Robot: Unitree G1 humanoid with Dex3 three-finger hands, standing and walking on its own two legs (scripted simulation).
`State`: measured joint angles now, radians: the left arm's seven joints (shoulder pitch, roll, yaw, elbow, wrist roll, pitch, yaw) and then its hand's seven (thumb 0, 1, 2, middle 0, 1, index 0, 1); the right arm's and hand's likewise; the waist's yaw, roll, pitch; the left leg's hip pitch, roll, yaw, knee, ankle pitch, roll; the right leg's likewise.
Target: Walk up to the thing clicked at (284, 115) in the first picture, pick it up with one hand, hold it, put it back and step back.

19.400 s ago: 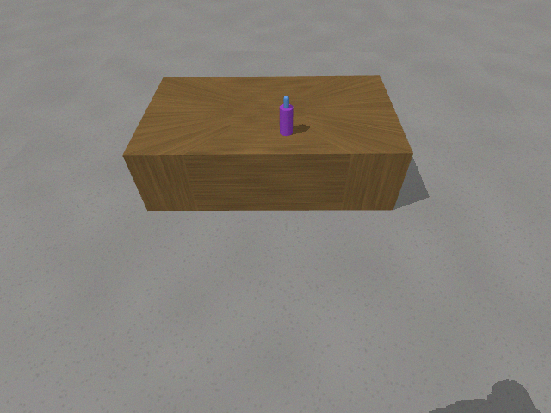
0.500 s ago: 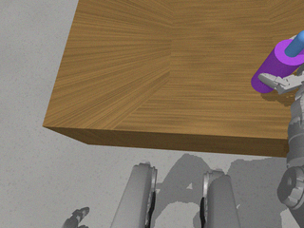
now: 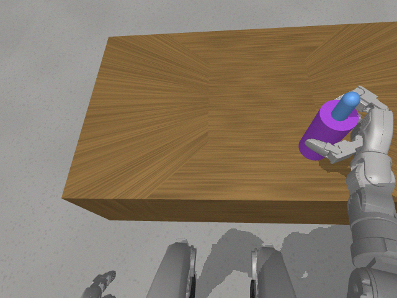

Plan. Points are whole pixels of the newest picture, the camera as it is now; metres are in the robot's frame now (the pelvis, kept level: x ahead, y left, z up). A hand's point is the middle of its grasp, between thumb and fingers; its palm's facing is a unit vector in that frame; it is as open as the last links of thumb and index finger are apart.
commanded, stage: lift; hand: right
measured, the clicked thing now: (329, 126) +0.44 -0.19 +0.05
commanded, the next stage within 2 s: hold in 1.14 s
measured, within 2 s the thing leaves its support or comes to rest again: neither
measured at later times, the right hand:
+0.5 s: hand (354, 118) +0.40 -0.19 +0.13, palm faces +0.20 +0.98 -0.01, open 9.9 cm
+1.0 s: hand (362, 112) +0.39 -0.18 +0.16, palm faces +0.18 +0.98 -0.01, open 9.9 cm
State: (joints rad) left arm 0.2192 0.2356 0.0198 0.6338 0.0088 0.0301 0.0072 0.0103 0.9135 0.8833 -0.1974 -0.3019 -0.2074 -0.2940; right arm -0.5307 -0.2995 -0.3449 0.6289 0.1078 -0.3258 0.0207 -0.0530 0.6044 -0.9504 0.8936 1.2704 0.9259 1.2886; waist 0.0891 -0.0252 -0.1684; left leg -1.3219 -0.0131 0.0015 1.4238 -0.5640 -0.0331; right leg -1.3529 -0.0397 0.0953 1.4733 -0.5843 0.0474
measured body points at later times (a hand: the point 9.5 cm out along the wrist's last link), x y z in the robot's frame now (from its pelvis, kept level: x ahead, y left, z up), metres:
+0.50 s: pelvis +0.02 +0.00 +0.08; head +0.11 -0.02 +0.52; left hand +0.14 +0.26 -0.03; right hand +0.39 -0.24 +0.13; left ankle +0.05 +0.14 -0.58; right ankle +0.05 -0.14 -0.58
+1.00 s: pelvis +0.03 +0.00 +0.11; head +0.09 -0.01 +0.55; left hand +0.15 +0.25 +0.00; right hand +0.37 -0.23 +0.17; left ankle +0.05 +0.14 -0.58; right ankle +0.05 -0.14 -0.58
